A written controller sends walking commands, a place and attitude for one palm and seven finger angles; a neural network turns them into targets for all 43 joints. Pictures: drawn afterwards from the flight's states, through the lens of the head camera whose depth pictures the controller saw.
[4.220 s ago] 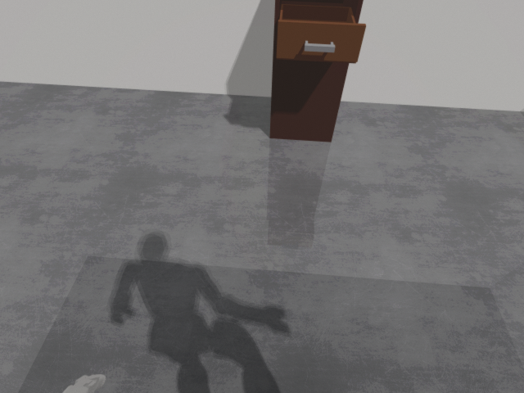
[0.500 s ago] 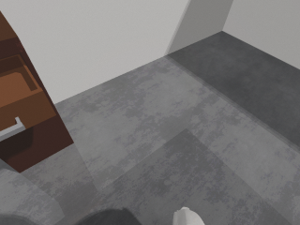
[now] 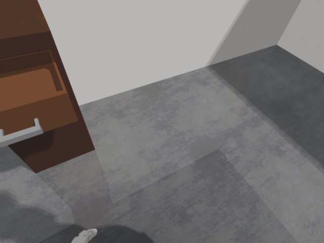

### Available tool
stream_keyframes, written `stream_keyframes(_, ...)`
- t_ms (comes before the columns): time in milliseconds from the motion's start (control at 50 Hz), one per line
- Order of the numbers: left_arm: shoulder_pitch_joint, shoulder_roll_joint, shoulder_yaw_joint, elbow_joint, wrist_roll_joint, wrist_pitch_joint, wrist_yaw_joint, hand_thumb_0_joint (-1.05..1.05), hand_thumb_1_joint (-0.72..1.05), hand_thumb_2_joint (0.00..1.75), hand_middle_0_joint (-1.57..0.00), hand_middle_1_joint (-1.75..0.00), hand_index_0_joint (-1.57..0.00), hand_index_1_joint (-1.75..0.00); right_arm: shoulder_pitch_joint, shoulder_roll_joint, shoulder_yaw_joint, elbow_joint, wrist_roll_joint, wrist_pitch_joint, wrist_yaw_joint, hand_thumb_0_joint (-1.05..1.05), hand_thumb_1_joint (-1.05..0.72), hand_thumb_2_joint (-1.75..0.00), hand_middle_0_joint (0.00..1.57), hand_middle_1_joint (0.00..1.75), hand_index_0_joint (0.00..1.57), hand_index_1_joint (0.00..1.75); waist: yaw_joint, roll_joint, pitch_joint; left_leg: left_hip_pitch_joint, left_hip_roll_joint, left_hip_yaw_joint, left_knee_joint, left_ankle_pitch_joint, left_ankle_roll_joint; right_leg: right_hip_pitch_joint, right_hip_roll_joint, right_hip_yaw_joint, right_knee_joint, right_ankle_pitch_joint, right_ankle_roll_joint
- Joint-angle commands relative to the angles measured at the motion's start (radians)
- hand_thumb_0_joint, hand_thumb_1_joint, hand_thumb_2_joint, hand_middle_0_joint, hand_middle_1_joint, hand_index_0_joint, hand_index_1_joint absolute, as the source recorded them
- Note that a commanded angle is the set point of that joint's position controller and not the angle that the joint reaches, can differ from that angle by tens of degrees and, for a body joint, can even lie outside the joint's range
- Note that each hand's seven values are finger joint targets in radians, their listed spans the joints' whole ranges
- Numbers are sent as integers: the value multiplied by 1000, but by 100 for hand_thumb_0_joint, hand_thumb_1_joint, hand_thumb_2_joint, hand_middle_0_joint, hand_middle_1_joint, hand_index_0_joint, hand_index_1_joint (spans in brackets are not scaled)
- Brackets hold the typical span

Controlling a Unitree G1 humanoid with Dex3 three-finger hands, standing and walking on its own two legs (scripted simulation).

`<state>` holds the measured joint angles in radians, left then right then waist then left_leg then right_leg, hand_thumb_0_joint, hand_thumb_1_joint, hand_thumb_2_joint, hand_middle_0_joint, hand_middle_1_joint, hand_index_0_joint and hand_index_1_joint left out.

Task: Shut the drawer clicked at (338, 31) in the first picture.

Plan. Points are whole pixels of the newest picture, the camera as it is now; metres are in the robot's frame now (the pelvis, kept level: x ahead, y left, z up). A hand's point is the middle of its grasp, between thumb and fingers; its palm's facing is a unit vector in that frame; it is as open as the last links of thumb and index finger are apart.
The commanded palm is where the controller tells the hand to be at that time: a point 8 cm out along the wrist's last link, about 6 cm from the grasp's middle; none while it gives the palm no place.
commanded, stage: turn to face it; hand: left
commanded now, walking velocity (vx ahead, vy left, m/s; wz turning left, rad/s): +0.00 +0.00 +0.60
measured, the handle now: (20, 131) +0.43 +0.45 -0.05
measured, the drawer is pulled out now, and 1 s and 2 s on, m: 0.28 0.28 0.28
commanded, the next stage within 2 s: take the last steps up to it in 0.74 s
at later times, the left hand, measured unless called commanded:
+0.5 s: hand out of the picture +0.04 +0.21 -0.13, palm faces +0.30 -0.90 -0.31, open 7.4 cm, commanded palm none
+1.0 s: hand out of the picture -0.12 +0.19 -0.16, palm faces +0.51 -0.83 -0.23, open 7.4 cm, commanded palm none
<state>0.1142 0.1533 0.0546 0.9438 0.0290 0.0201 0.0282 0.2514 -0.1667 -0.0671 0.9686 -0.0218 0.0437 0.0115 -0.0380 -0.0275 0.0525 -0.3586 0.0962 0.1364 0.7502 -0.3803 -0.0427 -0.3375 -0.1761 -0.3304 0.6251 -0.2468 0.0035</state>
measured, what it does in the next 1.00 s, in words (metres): steps on the spot, turning left: left foot, then right foot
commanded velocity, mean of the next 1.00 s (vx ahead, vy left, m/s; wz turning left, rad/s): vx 0.05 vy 0.00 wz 0.38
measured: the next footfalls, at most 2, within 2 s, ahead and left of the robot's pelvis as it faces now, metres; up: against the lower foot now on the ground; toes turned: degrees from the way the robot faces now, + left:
left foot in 0.02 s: +0.06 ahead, +0.11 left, +0.00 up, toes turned +9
right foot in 0.46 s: +0.07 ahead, -0.13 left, +0.00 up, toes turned +13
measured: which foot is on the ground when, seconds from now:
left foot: up 0.00-0.00, down 0.02-0.46, up 0.48-0.82, down 0.84-1.00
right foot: down 0.00-0.02, up 0.04-0.44, down 0.46-0.84, up 0.86-1.00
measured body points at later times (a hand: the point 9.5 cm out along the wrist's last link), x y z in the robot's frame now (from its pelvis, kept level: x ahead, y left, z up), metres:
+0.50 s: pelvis +0.00 -0.03 +0.01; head +0.04 -0.04 +0.45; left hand +0.03 +0.25 -0.11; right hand +0.15 -0.26 -0.15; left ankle +0.01 +0.10 -0.70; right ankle +0.03 -0.14 -0.72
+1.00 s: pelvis -0.02 +0.00 +0.02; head -0.01 +0.04 +0.46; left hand -0.15 +0.24 -0.14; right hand +0.18 -0.16 -0.11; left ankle -0.08 +0.08 -0.72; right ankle +0.02 -0.14 -0.65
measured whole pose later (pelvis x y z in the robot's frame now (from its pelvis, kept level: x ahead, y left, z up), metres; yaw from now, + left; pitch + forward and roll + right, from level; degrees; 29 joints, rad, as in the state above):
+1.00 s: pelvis -0.02 +0.00 +0.02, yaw +28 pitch -1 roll -1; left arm 0.28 0.26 0.06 1.03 0.02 0.05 0.01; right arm 0.14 -0.17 -0.02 0.95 -0.02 0.00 -0.01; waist 0.04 -0.04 0.08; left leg -0.18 0.01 0.07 0.49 -0.30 0.04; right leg -0.41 -0.10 -0.06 1.04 -0.45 0.06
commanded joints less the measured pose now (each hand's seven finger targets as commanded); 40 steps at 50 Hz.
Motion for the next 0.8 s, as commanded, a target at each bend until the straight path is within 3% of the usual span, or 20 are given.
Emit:
stream_keyframes(0,-32,90,34,-148,-17,14,-7,0,90,90,-20,-30,-20,-30,174,-259,-57,-63,-17,-27,-6,0,-90,-90,20,30,20,30,-63,427,-25,120,354,-581,-509,280,216,-313,59,133,370,-408,82)
stream_keyframes(20,-68,105,37,-157,-6,16,-10,0,90,90,-20,-30,-20,-30,161,-277,-62,-56,-18,-33,-16,0,-90,-90,20,30,20,30,-62,311,-59,106,353,-599,-511,239,252,-319,57,254,523,-345,65)
stream_keyframes(40,-68,96,45,-144,-6,13,-14,0,90,90,-20,-30,-20,-30,98,-268,-59,-64,-13,-37,-24,0,-90,-90,20,30,20,30,-31,297,-72,114,291,-542,-483,229,227,-349,63,298,590,-264,68)
stream_keyframes(80,0,126,50,-102,-5,8,-21,0,90,90,-20,-30,-20,-30,-7,-211,-36,-100,-7,-50,-30,0,-90,-90,20,30,20,30,16,203,-87,149,202,-398,-436,334,184,-324,53,316,595,-140,81)
stream_keyframes(120,34,138,46,-83,-11,10,-19,0,90,90,-20,-30,-20,-30,-15,-218,-37,-105,-3,-53,-32,0,-90,-90,20,30,20,30,19,156,-115,208,163,-340,-408,468,189,-281,67,313,537,-125,93)
stream_keyframes(200,7,144,39,-100,-20,14,-13,0,90,90,-20,-30,-20,-30,16,-245,-44,-98,-3,-42,-29,0,-90,-90,20,30,20,30,-7,133,-111,263,163,-383,-399,532,219,-230,96,314,387,-177,99)
stream_keyframes(260,-1,150,35,-113,-22,12,-10,0,90,90,-20,-30,-20,-30,9,-261,-49,-101,-3,-31,-24,0,-90,-90,20,30,20,30,-14,172,-113,265,155,-429,-387,525,227,-183,116,316,287,-206,96)
stream_keyframes(340,68,153,30,-113,-29,4,-4,0,90,90,-20,-30,-20,-30,-49,-280,-55,-123,-5,-16,-17,0,-90,-90,20,30,20,30,11,195,-130,191,119,-477,-352,535,214,-27,154,307,94,-188,78)
stream_keyframes(380,135,168,31,-105,-30,-5,0,0,90,90,-20,-30,-20,-30,-82,-270,-55,-138,1,-12,-11,0,-90,-90,20,30,20,30,45,176,-143,115,82,-474,-303,500,181,110,160,296,-88,-73,70)
stream_keyframes(400,171,194,36,-98,-27,-13,4,0,90,90,-20,-30,-20,-30,-91,-249,-53,-144,8,-10,-8,0,-90,-90,20,30,20,30,65,111,-147,21,37,-447,-246,391,134,234,125,316,-240,17,59)
stream_keyframes(420,201,274,50,-102,-8,-25,11,0,90,90,-20,-30,-20,-30,-80,-184,-44,-161,18,-10,-1,0,-90,-90,20,30,20,30,77,-129,-151,-171,-85,-310,-51,131,51,364,-104,540,-370,13,-12)
stream_keyframes(440,171,335,53,-121,-3,-24,10,0,90,90,-20,-30,-20,-30,-99,-162,-39,-189,10,-12,0,0,-90,-90,20,30,20,30,72,-274,-103,-261,-175,-185,172,-196,2,279,-312,697,-377,154,-126)
stream_keyframes(460,151,296,54,-126,-11,-27,16,0,90,90,-20,-30,-20,-30,-112,-204,-48,-174,-2,3,-3,0,-90,-90,20,30,20,30,70,-236,-90,-229,-123,-242,328,-185,14,183,-302,659,-366,197,-148)
stream_keyframes(500,56,237,33,-139,-10,-29,11,0,90,90,-20,-30,-20,-30,-100,-185,-45,-133,-1,15,8,0,-90,-90,20,30,20,30,17,-132,-6,-232,-88,-213,478,-57,-3,121,-177,481,-316,259,-131)
stream_keyframes(520,41,220,25,-141,-9,-32,9,0,90,90,-20,-30,-20,-30,-83,-175,-41,-118,-1,16,13,0,-90,-90,20,30,20,30,7,-125,-4,-226,-83,-192,498,-12,-13,127,-138,405,-294,297,-115)
stream_keyframes(540,55,214,23,-140,-7,-34,9,0,90,90,-20,-30,-20,-30,-82,-170,-37,-115,0,15,14,0,-90,-90,20,30,20,30,14,-141,-17,-218,-80,-172,484,-2,-19,145,-131,373,-285,327,-114)
stream_keyframes(640,166,252,32,-91,1,-29,7,0,90,90,-20,-30,-20,-30,-176,-139,-17,-125,6,15,13,0,-90,-90,20,30,20,30,72,-154,-29,-135,-77,-103,234,-62,-28,208,-148,332,-263,407,-133)
stream_keyframes(700,207,276,41,-61,5,-25,6,0,90,90,-20,-30,-20,-30,-209,-124,-2,-127,13,2,10,0,-90,-90,20,30,20,30,100,-189,-62,-64,-88,-67,54,-92,-16,263,-159,327,-217,531,-138)
stream_keyframes(740,204,282,45,-47,4,-23,6,0,90,90,-20,-30,-20,-30,-171,-123,2,-113,16,-7,5,0,-90,-90,20,30,20,30,84,-201,-101,7,-100,-48,-78,-51,-5,285,-152,313,-172,576,-119)
stream_keyframes(780,181,270,45,-37,-6,-17,6,0,90,90,-20,-30,-20,-30,-108,-139,1,-87,13,-17,2,0,-90,-90,20,30,20,30,47,-182,-120,156,-96,-38,-297,122,9,233,-117,263,-91,514,-57)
